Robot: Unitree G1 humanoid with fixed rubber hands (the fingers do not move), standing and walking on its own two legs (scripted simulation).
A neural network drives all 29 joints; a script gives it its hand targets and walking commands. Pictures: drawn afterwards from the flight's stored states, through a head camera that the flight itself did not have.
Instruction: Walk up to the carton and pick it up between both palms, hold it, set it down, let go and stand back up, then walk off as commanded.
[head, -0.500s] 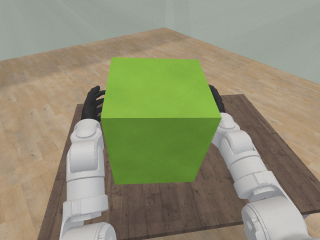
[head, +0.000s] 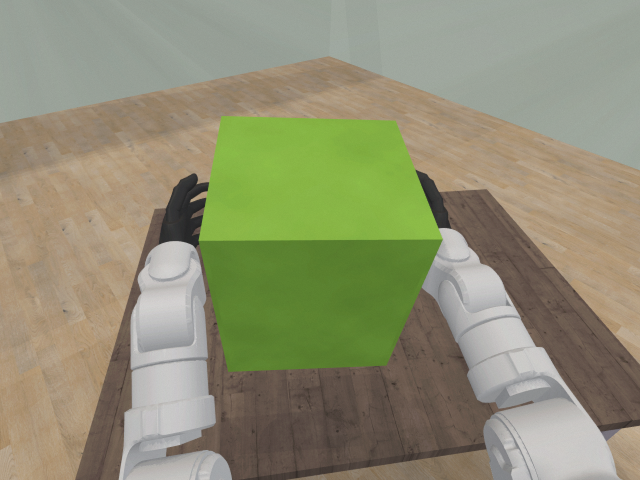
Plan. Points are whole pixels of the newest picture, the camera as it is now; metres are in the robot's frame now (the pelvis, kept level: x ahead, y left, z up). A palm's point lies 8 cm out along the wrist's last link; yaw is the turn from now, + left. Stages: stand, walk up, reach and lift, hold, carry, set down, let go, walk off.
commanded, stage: hold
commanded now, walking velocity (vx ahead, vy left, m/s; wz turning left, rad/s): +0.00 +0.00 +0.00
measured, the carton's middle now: (309, 249) +0.37 +0.00 +0.15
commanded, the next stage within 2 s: none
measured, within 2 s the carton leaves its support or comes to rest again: neither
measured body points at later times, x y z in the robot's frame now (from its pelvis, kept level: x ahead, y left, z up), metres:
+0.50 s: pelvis +0.00 +0.00 +0.00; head -0.03 +0.02 +0.45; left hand +0.38 +0.15 +0.18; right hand +0.38 -0.16 +0.17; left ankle +0.01 +0.14 -0.75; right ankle +0.00 -0.13 -0.75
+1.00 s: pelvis +0.00 +0.00 +0.00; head -0.04 +0.03 +0.45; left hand +0.37 +0.16 +0.18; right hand +0.38 -0.15 +0.17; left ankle +0.01 +0.14 -0.75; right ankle +0.00 -0.13 -0.75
